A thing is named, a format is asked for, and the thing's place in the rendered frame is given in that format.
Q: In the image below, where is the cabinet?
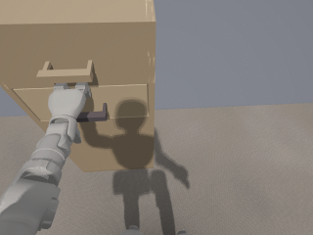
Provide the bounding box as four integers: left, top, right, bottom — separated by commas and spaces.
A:
0, 0, 157, 172

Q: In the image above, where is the left robot forearm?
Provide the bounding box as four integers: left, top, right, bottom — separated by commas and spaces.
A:
0, 115, 77, 212

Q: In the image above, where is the left robot shin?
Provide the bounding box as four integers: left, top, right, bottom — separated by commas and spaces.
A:
129, 225, 140, 231

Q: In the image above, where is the handle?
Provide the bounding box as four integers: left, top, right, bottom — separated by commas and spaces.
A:
36, 69, 94, 84
76, 103, 108, 122

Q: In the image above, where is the robot left hand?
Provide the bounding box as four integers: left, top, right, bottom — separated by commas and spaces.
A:
48, 82, 91, 144

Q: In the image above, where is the robot left upper arm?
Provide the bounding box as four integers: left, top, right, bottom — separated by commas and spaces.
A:
0, 178, 61, 235

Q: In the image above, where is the drawer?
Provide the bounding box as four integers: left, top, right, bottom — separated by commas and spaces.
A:
13, 83, 148, 121

